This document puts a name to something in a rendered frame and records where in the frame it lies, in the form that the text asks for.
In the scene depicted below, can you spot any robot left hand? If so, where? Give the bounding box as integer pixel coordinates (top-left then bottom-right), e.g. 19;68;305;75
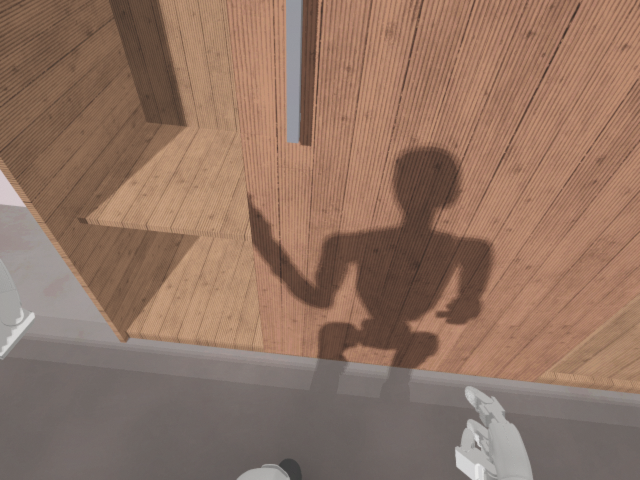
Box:
0;259;35;360

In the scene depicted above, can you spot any robot right hand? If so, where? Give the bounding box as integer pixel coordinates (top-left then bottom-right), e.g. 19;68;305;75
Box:
455;386;533;480

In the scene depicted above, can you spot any left robot shin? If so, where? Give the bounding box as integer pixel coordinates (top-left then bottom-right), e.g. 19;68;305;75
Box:
261;464;289;477

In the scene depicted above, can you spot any wardrobe door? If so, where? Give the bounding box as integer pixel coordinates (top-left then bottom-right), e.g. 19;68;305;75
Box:
546;294;640;382
226;0;640;381

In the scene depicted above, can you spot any left robot foot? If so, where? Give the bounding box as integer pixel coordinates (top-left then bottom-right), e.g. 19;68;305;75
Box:
279;458;302;480

